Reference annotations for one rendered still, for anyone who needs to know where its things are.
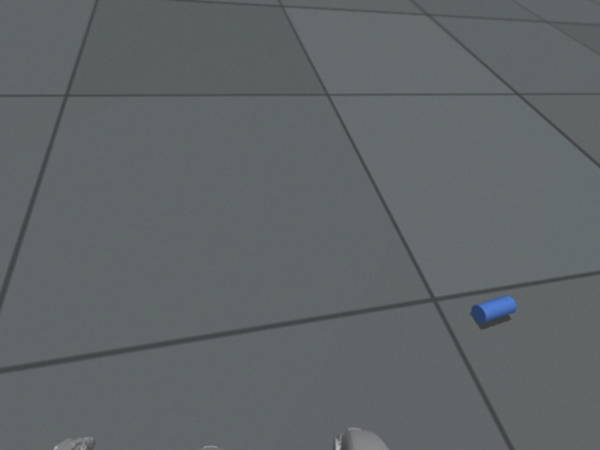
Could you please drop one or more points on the can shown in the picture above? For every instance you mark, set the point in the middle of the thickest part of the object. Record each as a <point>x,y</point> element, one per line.
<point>494,309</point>

